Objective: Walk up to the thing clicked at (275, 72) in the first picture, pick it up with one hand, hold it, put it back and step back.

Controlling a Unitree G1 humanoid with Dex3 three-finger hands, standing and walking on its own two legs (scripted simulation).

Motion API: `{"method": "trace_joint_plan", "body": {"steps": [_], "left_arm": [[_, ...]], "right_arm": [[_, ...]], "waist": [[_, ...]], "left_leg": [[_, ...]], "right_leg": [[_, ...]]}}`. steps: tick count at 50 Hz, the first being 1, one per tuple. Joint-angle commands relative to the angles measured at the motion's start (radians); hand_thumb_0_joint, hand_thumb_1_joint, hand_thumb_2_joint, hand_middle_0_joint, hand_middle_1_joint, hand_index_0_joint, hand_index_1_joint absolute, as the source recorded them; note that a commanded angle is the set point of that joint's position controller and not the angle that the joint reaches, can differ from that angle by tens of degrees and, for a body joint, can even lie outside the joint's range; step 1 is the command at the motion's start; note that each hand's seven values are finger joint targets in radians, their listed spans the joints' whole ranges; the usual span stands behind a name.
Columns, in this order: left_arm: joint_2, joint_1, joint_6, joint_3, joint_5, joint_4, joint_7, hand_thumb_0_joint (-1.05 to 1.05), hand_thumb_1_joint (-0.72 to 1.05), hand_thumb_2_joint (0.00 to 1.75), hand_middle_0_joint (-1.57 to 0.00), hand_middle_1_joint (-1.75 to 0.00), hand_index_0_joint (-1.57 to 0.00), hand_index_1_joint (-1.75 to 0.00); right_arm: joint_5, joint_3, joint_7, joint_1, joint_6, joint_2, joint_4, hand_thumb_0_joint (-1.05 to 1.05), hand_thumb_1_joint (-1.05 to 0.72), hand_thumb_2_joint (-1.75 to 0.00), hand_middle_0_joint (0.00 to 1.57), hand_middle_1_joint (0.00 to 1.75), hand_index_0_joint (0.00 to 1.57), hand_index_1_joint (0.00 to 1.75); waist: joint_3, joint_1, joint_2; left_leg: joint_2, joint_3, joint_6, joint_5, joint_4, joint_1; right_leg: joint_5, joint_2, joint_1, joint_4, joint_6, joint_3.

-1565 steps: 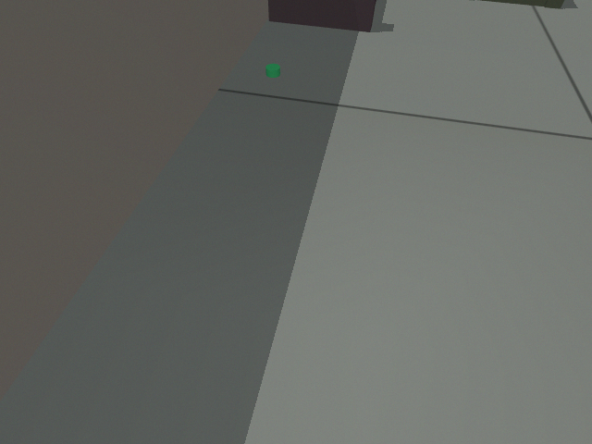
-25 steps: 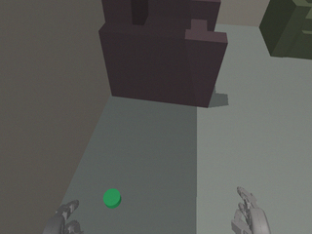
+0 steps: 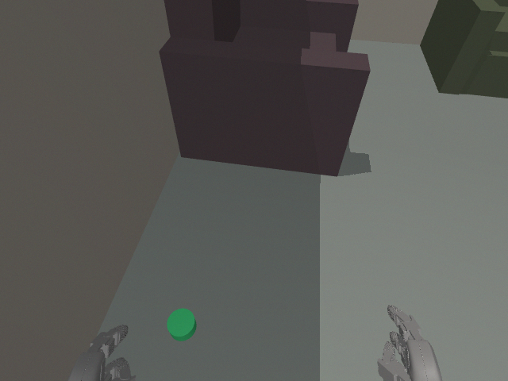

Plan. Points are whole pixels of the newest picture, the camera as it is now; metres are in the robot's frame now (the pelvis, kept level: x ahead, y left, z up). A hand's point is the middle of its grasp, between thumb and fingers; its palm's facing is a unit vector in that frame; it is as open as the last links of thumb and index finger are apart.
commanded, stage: home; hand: left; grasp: from above
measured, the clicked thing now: (182, 324) +0.46 +0.23 -0.69
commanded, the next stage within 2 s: stand in 0.20 s
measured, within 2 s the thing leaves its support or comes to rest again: neither
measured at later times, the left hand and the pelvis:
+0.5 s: hand out of the picture +0.14 +0.22 -0.10, palm faces +0.00 -0.94 -0.33, open 7.4 cm; pelvis -0.01 +0.00 +0.02, yaw +0 degrees
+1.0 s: hand out of the picture +0.04 +0.24 -0.10, palm faces +0.02 -0.95 -0.32, open 7.4 cm; pelvis +0.00 +0.00 +0.06, yaw +0 degrees
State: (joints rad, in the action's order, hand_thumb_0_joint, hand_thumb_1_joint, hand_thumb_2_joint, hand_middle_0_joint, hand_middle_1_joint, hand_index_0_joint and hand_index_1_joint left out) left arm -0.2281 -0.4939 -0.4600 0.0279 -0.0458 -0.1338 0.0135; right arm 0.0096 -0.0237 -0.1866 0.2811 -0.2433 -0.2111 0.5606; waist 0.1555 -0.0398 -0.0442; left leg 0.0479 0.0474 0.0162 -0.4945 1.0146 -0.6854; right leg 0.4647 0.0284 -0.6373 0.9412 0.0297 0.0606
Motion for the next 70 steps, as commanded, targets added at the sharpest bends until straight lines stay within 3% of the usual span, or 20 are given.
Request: {"method": "trace_joint_plan", "body": {"steps": [1, 3, 10, 11, 12, 14, 15, 16, 17, 19, 21, 27, 31, 36, 40, 44, 48, 56, 62, 70], "left_arm": [[-0.072, -0.005, 0.039, 0.038, 0.005, -0.138, 0.011, 0.0, 0.9, 0.9, -0.2, -0.3, -0.2, -0.3], [-0.102, 0.032, 0.044, 0.068, 0.003, -0.205, 0.013, 0.0, 0.9, 0.9, -0.2, -0.3, -0.2, -0.3], [-0.113, 0.038, 0.047, 0.067, 0.004, -0.22, 0.017, 0.0, 0.9, 0.9, -0.2, -0.3, -0.2, -0.3], [-0.074, -0.006, 0.039, 0.045, 0.002, -0.156, 0.012, 0.0, 0.9, 0.9, -0.2, -0.3, -0.2, -0.3], [-0.096, 0.021, 0.044, 0.058, -0.004, -0.208, 0.013, 0.0, 0.9, 0.9, -0.2, -0.3, -0.2, -0.3], [-0.092, 0.0, 0.043, 0.056, -0.002, -0.177, 0.012, 0.0, 0.9, 0.9, -0.2, -0.3, -0.2, -0.3], [-0.181, 0.309, 0.26, 0.06, 0.108, 0.174, 0.053, 0.0, 0.9, 0.9, -0.2, -0.3, -0.2, -0.3], [-0.196, 0.191, 0.33, 0.081, 0.117, 0.329, 0.049, 0.0, 0.9, 0.9, -0.2, -0.3, -0.2, -0.3], [-0.213, 0.194, 0.36, 0.077, 0.118, 0.371, 0.04, 0.0, 0.9, 0.9, -0.2, -0.3, -0.2, -0.3], [-0.223, 0.224, 0.404, 0.063, 0.119, 0.462, 0.033, 0.0, 0.9, 0.9, -0.2, -0.3, -0.2, -0.3], [-0.215, 0.272, 0.411, 0.067, 0.101, 0.557, 0.026, 0.0, 0.9, 0.9, -0.2, -0.3, -0.2, -0.3], [-0.193, 0.31, 0.447, 0.062, 0.096, 0.793, 0.029, 0.0, 0.9, 0.9, -0.2, -0.3, -0.2, -0.3], [-0.197, 0.304, 0.468, 0.06, 0.091, 0.916, 0.025, 0.0, 0.9, 0.9, -0.2, -0.3, -0.2, -0.3], [-0.222, 0.301, 0.477, 0.058, 0.081, 1.033, 0.034, 0.0, 0.9, 0.9, -0.2, -0.3, -0.2, -0.3], [-0.228, 0.318, 0.473, 0.053, 0.075, 1.101, 0.037, 0.0, 0.9, 0.9, -0.2, -0.3, -0.2, -0.3], [-0.231, 0.321, 0.468, 0.045, 0.08, 1.159, 0.034, 0.0, 0.9, 0.9, -0.2, -0.3, -0.2, -0.3], [-0.235, 0.34, 0.469, 0.042, 0.078, 1.192, 0.029, 0.0, 0.9, 0.9, -0.2, -0.3, -0.2, -0.3], [-0.247, 0.355, 0.476, 0.04, 0.077, 1.234, 0.025, 0.0, 0.9, 0.9, -0.2, -0.3, -0.2, -0.3], [-0.26, 0.377, 0.474, 0.039, 0.075, 1.241, 0.021, 0.0, 0.9, 0.9, -0.2, -0.3, -0.2, -0.3], [-0.269, 0.385, 0.476, 0.035, 0.069, 1.254, 0.015, 0.0, 0.9, 0.9, -0.2, -0.3, -0.2, -0.3]], "right_arm": [[-0.004, 0.045, -0.012, -0.067, -0.06, -0.123, -0.16, 0.0, -0.9, -0.9, 0.2, 0.3, 0.2, 0.3], [-0.003, 0.049, -0.011, -0.072, -0.06, -0.128, -0.168, 0.0, -0.9, -0.9, 0.2, 0.3, 0.2, 0.3], [-0.003, 0.048, -0.01, -0.065, -0.058, -0.128, -0.168, 0.0, -0.9, -0.9, 0.2, 0.3, 0.2, 0.3], [-0.003, 0.046, -0.01, -0.064, -0.059, -0.124, -0.167, 0.0, -0.9, -0.9, 0.2, 0.3, 0.2, 0.3], [-0.003, 0.048, -0.009, -0.063, -0.058, -0.127, -0.173, 0.0, -0.9, -0.9, 0.2, 0.3, 0.2, 0.3], [-0.003, 0.049, -0.009, -0.06, -0.056, -0.127, -0.17, 0.0, -0.9, -0.9, 0.2, 0.3, 0.2, 0.3], [-0.13, 0.085, 0.051, -0.122, 0.059, -0.247, 0.067, 0.0, -0.9, -0.9, 0.2, 0.3, 0.2, 0.3], [-0.123, 0.104, 0.08, -0.128, 0.105, -0.259, 0.076, 0.0, -0.9, -0.9, 0.2, 0.3, 0.2, 0.3], [-0.131, 0.107, 0.098, -0.099, 0.126, -0.265, 0.054, 0.0, -0.9, -0.9, 0.2, 0.3, 0.2, 0.3], [-0.088, 0.107, 0.136, -0.115, 0.141, -0.239, 0.099, 0.0, -0.9, -0.9, 0.2, 0.3, 0.2, 0.3], [-0.061, 0.104, 0.159, -0.127, 0.151, -0.22, 0.127, 0.0, -0.9, -0.9, 0.2, 0.3, 0.2, 0.3], [-0.069, 0.116, 0.168, -0.155, 0.182, -0.236, 0.225, 0.0, -0.9, -0.9, 0.2, 0.3, 0.2, 0.3], [-0.059, 0.112, 0.16, -0.141, 0.195, -0.24, 0.284, 0.0, -0.9, -0.9, 0.2, 0.3, 0.2, 0.3], [-0.048, 0.106, 0.149, -0.108, 0.205, -0.242, 0.356, 0.0, -0.9, -0.9, 0.2, 0.3, 0.2, 0.3], [-0.043, 0.1, 0.145, -0.115, 0.215, -0.249, 0.401, 0.0, -0.9, -0.9, 0.2, 0.3, 0.2, 0.3], [-0.038, 0.094, 0.147, -0.14, 0.221, -0.25, 0.432, 0.0, -0.9, -0.9, 0.2, 0.3, 0.2, 0.3], [-0.039, 0.093, 0.149, -0.132, 0.224, -0.261, 0.462, 0.0, -0.9, -0.9, 0.2, 0.3, 0.2, 0.3], [-0.035, 0.089, 0.156, -0.159, 0.219, -0.266, 0.486, 0.0, -0.9, -0.9, 0.2, 0.3, 0.2, 0.3], [-0.034, 0.085, 0.157, -0.164, 0.221, -0.28, 0.5, 0.0, -0.9, -0.9, 0.2, 0.3, 0.2, 0.3], [-0.032, 0.075, 0.16, -0.169, 0.216, -0.285, 0.515, 0.0, -0.9, -0.9, 0.2, 0.3, 0.2, 0.3]], "waist": [[0.064, -0.004, 0.004], [0.076, 0.005, -0.032], [0.075, 0.008, -0.032], [0.077, 0.0, -0.006], [0.098, 0.002, -0.001], [0.097, 0.0, -0.005], [-0.157, 0.074, 0.041], [-0.066, 0.081, 0.107], [-0.066, 0.057, 0.088], [-0.004, 0.062, 0.056], [-0.016, 0.066, 0.109], [-0.103, 0.073, -0.021], [-0.123, 0.068, 0.004], [-0.101, 0.052, 0.045], [-0.135, 0.055, 0.035], [-0.187, 0.059, 0.04], [-0.207, 0.052, 0.02], [-0.196, 0.061, 0.039], [-0.203, 0.055, 0.026], [-0.189, 0.053, 0.024]], "left_leg": [[-0.039, -0.006, -0.022, 0.205, -0.18, 0.085], [-0.036, 0.0, -0.019, 0.186, -0.192, 0.089], [-0.034, 0.002, -0.017, 0.204, -0.188, 0.088], [-0.035, 0.002, -0.019, 0.21, -0.179, 0.089], [-0.036, 0.0, -0.021, 0.225, -0.174, 0.091], [-0.04, -0.005, -0.021, 0.248, -0.165, 0.086], [0.01, 0.029, -0.07, 0.402, -0.259, 0.111], [-0.004, 0.001, -0.084, 0.415, -0.231, 0.181], [-0.004, 0.016, -0.087, 0.348, -0.253, 0.2], [-0.017, 0.01, -0.082, 0.354, -0.261, 0.266], [-0.026, 0.0, -0.076, 0.314, -0.286, 0.288], [0.028, 0.084, -0.081, 0.174, -0.478, 0.313], [0.024, 0.064, -0.064, 0.275, -0.513, 0.373], [0.03, 0.039, -0.058, 0.472, -0.534, 0.498], [0.038, 0.039, -0.052, 0.451, -0.598, 0.515], [0.041, 0.048, -0.041, 0.375, -0.655, 0.524], [0.043, 0.052, -0.041, 0.294, -0.701, 0.498], [0.051, 0.056, -0.036, 0.347, -0.723, 0.533], [0.052, 0.054, -0.033, 0.296, -0.739, 0.517], [0.058, 0.048, -0.031, 0.339, -0.744, 0.534]], "right_leg": [[-0.169, -0.048, 0.037, -0.146, -0.026, 0.022], [-0.153, -0.049, 0.033, -0.143, -0.029, 0.023], [-0.166, -0.05, 0.032, -0.133, -0.03, 0.023], [-0.171, -0.049, 0.035, -0.138, -0.028, 0.024], [-0.185, -0.049, 0.047, -0.137, -0.028, 0.023], [-0.207, -0.048, 0.046, -0.135, -0.027, 0.022], [-0.192, 0.021, 0.192, -0.163, -0.068, -0.051], [-0.2, 0.044, 0.221, -0.206, -0.104, -0.113], [-0.174, 0.037, 0.184, -0.216, -0.115, -0.131], [-0.284, 0.066, 0.282, -0.212, -0.101, -0.137], [-0.249, 0.07, 0.284, -0.259, -0.091, -0.137], [-0.169, 0.039, 0.316, -0.314, -0.048, -0.073], [-0.256, 0.058, 0.384, -0.402, -0.052, -0.089], [-0.444, 0.086, 0.461, -0.474, -0.051, -0.099], [-0.412, 0.088, 0.498, -0.52, -0.044, -0.097], [-0.311, 0.079, 0.484, -0.577, -0.035, -0.087], [-0.296, 0.084, 0.515, -0.61, -0.035, -0.095], [-0.314, 0.09, 0.528, -0.638, -0.03, -0.092], [-0.289, 0.091, 0.529, -0.652, -0.031, -0.096], [-0.328, 0.097, 0.538, -0.652, -0.035, -0.102]]}}
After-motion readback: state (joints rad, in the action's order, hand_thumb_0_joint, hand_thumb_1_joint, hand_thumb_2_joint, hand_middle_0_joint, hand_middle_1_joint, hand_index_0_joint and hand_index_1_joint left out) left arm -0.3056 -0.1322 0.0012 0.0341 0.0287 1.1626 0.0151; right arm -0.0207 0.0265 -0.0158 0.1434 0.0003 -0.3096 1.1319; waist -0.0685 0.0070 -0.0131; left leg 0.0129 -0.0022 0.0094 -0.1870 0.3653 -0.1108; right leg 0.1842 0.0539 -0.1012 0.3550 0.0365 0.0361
